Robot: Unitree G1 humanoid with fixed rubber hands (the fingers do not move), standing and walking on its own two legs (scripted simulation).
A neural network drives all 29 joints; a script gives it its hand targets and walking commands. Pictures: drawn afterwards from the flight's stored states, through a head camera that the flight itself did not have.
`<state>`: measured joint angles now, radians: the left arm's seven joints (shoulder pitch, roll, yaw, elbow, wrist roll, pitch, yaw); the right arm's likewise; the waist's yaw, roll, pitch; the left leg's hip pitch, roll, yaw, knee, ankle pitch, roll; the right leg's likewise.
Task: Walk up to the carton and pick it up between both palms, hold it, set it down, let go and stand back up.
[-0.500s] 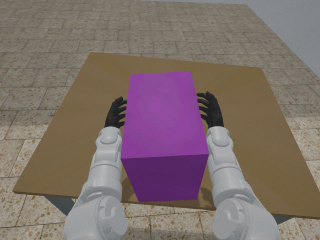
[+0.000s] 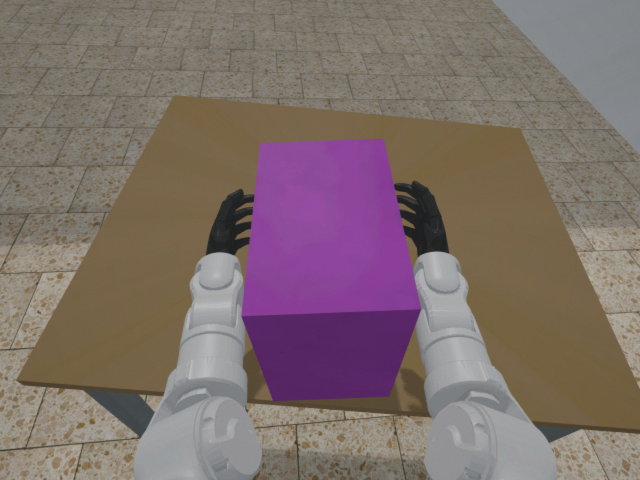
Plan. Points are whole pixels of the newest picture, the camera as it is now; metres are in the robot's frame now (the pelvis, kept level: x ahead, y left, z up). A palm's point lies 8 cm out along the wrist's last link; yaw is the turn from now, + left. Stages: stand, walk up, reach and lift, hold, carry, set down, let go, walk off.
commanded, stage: set down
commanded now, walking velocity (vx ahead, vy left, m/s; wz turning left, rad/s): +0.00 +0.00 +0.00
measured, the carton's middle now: (326, 274) +0.40 +0.02 +0.02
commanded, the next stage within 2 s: none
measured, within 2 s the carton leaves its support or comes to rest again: neither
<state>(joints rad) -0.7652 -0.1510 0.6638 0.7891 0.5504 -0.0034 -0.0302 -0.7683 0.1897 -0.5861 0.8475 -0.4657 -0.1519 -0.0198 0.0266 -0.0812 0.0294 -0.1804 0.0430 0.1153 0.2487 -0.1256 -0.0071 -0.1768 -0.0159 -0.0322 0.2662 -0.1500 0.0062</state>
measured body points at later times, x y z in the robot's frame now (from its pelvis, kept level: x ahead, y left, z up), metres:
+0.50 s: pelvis -0.01 +0.00 -0.01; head +0.06 +0.03 +0.43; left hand +0.42 +0.18 +0.03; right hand +0.44 -0.10 +0.05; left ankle +0.00 +0.12 -0.75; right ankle -0.01 -0.12 -0.75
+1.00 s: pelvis -0.03 +0.01 -0.02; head +0.00 +0.03 +0.43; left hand +0.42 +0.20 +0.10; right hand +0.44 -0.13 +0.12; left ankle +0.00 +0.13 -0.75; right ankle -0.01 -0.12 -0.75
